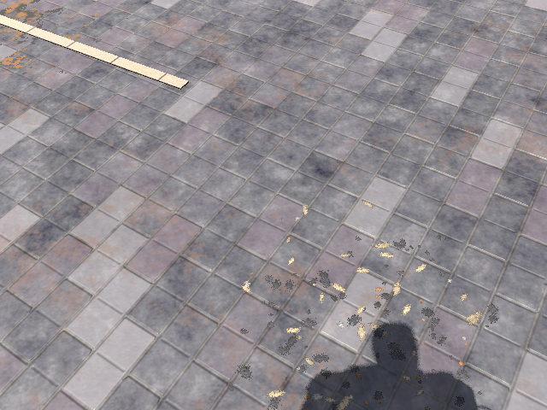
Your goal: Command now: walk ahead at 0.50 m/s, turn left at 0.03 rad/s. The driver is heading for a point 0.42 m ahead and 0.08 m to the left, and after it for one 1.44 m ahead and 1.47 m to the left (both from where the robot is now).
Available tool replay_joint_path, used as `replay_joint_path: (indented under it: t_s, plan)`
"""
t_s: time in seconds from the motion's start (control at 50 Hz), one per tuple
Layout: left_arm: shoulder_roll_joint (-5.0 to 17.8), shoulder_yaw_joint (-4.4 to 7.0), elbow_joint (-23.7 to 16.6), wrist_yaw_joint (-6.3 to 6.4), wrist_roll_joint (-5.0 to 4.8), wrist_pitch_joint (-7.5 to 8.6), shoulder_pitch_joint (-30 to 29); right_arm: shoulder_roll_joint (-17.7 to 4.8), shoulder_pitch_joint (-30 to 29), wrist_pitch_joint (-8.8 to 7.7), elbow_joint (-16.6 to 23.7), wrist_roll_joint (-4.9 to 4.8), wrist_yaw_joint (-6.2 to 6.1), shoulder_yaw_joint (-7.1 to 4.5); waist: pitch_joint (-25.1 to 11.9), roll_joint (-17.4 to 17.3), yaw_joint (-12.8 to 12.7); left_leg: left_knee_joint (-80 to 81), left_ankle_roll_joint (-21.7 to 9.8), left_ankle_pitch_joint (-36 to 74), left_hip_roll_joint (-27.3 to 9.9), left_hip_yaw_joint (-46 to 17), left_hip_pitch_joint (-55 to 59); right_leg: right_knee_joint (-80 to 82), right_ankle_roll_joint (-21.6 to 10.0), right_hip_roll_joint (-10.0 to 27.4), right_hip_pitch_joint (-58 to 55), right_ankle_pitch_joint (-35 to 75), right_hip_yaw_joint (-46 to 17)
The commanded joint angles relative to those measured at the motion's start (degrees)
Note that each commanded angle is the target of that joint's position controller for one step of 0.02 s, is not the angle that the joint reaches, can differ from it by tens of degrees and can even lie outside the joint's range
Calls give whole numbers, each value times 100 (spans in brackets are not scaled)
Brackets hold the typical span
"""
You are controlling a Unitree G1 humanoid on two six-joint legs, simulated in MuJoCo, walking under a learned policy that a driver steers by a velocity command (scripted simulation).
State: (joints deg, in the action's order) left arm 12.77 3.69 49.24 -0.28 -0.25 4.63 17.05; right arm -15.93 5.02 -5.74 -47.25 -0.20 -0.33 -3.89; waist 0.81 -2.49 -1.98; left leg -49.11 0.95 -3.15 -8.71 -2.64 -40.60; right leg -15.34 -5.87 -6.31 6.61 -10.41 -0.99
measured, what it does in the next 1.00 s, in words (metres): walks ahead, turning left: left foot, then right foot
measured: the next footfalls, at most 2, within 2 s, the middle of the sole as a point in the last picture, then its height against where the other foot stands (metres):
left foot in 0.24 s outside the picture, level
right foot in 0.72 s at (298, 384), level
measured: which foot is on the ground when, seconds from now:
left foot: up 0.00-0.22, down 0.24-0.72, up 0.74-1.00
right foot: down 0.00-0.24, up 0.26-0.70, down 0.72-1.00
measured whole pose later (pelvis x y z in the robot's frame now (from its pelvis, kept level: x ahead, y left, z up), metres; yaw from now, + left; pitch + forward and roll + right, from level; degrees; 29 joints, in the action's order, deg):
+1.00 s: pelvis +0.40 +0.08 -0.01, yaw +32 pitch +2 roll +0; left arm 14.7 3.2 39.6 2.3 1.2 -0.2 7.8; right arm -18.0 10.7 3.7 -36.7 -1.0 -1.1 -4.5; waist 2.8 -1.6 -0.7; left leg -56.6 4.5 -23.9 -1.5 -1.6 -29.5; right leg -24.9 -0.7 2.3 19.8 -7.5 3.5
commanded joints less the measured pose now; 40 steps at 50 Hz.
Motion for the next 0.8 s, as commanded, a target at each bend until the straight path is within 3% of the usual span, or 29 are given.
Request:
replay_joint_path:
  t_s: [0.02, 0.1, 0.16, 0.2, 0.22, 0.24, 0.26, 0.28, 0.3, 0.32, 0.34, 0.36, 0.38, 0.4, 0.48, 0.54, 0.62, 0.68, 0.7, 0.72, 0.74, 0.76, 0.78, 0.8]
  plan:
    - [905, 185, -232, 61, 8, 100, 113, -195, -326, -35, 283, -51, 59, 11, 14, 577, -129, 1004, -93, 1169, 179, 273, 351, 609, -596, 1361, 119, 1849, -321]
    - [960, 186, -34, 58, 31, 95, 330, -232, -800, -51, 473, -130, 197, 54, 276, 587, -326, 1569, -301, 1157, 343, 264, 11, 582, -526, 1727, -692, 1660, -207]
    - [1009, 201, 31, 102, 30, 2, 324, -272, -910, -88, 635, -144, 359, 63, 293, 594, -253, 1745, -535, 452, 520, 295, -198, 179, -400, 2001, -1403, 2560, -38]
    - [1148, 227, -46, 151, 37, -53, 104, -440, -503, -70, 605, -115, 408, -9, -92, 788, 31, 1696, -719, -80, 847, 600, 546, -472, -251, 1980, -1530, 4445, 180]
    - [1219, 236, -84, 178, 40, -97, 12, -617, -6, -40, 511, -97, 399, -101, -427, 863, 307, 1672, -831, -293, 1074, 763, 1217, -1162, -168, 1905, -1515, 5369, 297]
    - [1243, 219, -144, 206, 29, -139, -133, -849, 851, -13, 312, -84, 366, -233, -854, 737, 776, 1926, -1002, -27, 1242, 781, 2404, -2326, 5, 1690, -1097, 5499, 512]
    - [1126, 146, -294, 240, 107, -106, -42, -1292, 1728, 33, 206, -36, 283, -362, -1493, 30, 1041, 1902, -1392, 243, 279, -657, 4136, -4163, 219, 1429, 278, 3688, 675]
    - [266, -120, -369, 76, 187, 69, 751, -1564, 1850, 6, 202, -76, 315, -402, -2191, -1367, 463, 2377, -2554, -705, -1005, -3769, 6260, -6126, 598, 168, 2859, -1797, 157]
    - [843, -30, -414, 0, 4, 266, 197, -1082, 1922, 38, 219, -80, 284, -289, -2219, -831, 854, 2995, -2384, -986, -959, -4248, 6436, -6639, 494, 283, 3577, -2119, -648]
    - [1063, 19, -628, -32, -161, 373, -370, -907, 1491, 46, 352, -38, 238, -239, -1343, -519, 839, 3006, -2108, -160, -820, -3353, 5725, -6555, 433, 562, 3916, -1710, -637]
    - [1045, 6, -694, 9, -97, 404, -588, -829, 1041, 57, 515, -21, 222, -201, -898, 201, 615, 2978, -1963, 1105, -637, -2653, 4753, -6206, 459, 788, 3648, -1371, -544]
    - [1093, 63, -720, 66, 46, 366, -641, -758, 779, 73, 622, -8, 216, -178, -619, 491, 408, 2971, -1929, 2256, -491, -2157, 3935, -5868, 564, 911, 3300, -1303, -454]
    - [1104, 98, -778, 99, 109, 276, -543, -694, 693, 92, 677, 37, 196, -147, -579, 440, 205, 3035, -1907, 2847, -341, -1831, 3400, -5659, 631, 1006, 2894, -1294, -455]
    - [1011, 94, -781, 125, 102, 180, -363, -643, 603, 110, 713, 46, 184, -127, -553, 318, 68, 3095, -1879, 3146, -250, -1576, 3110, -5377, 702, 1054, 2738, -1272, -405]
    - [723, 19, -950, 258, 128, -42, -457, -1001, 706, 202, 757, -23, 57, -246, -693, -46, 29, 3014, -1669, 3757, 180, -961, 2524, -3911, 966, 806, 2463, -439, -158]
    - [687, -6, -1068, 243, 101, -90, -883, -979, 793, 402, 789, -131, -65, -259, -909, -234, 206, 2792, -1297, 3031, 399, -942, 2555, -2955, 1032, 587, 2198, 521, -188]
    - [774, 9, -1285, 158, 54, -85, -1471, -933, 930, 604, 853, -103, -171, -259, -796, -390, 412, 2460, -1138, 1893, 312, -1591, 2937, -2099, 1022, 425, 2289, 526, -388]
    - [938, 94, -1288, 108, 63, 16, -1273, -883, 727, 648, 1026, -90, -196, -251, -698, -565, 221, 2065, -1027, 1263, 328, -2191, 3176, -1270, 836, 393, 1929, 368, -517]
    - [971, 123, -1241, 108, 75, 68, -1045, -835, 564, 645, 1112, -102, -194, -231, -708, -562, 35, 1794, -878, 977, 513, -2184, 3047, -669, 701, 494, 1391, 1030, -472]
    - [1255, 193, -1244, 154, 166, 93, -791, -589, 593, 615, 1243, -30, -179, -151, -1056, -184, 28, 1054, -641, 167, 816, -1932, 2521, -713, 379, 1290, 341, 2186, -978]
    - [1543, 234, -1340, 227, 273, 22, -763, -267, 1297, 564, 1225, 52, -154, -71, -1379, 1184, 411, -183, -273, -2905, 1599, -1133, 1352, -1037, -438, 2597, -937, 4667, -2156]
    - [1395, 246, -1187, 210, 251, -90, -353, -633, 1617, 544, 1249, -17, -113, -111, -1808, 2063, 363, -1347, -5, -4043, 1582, -646, 572, -853, -1255, 3457, -1302, 4428, -3467]
    - [1107, 181, -1315, 207, 151, -126, -476, -1075, 1512, 584, 1115, -47, -102, -244, -1521, 1310, 238, -2102, 186, -3618, 1285, -678, 377, -820, -1179, 3123, -1050, 3670, -3087]
    - [920, 128, -1354, 216, 142, -180, -636, -1146, 1192, 682, 1101, -83, -120, -296, -1192, 898, 184, -2424, 307, -3164, 1161, -532, 237, -850, -890, 2718, -708, 3126, -2322]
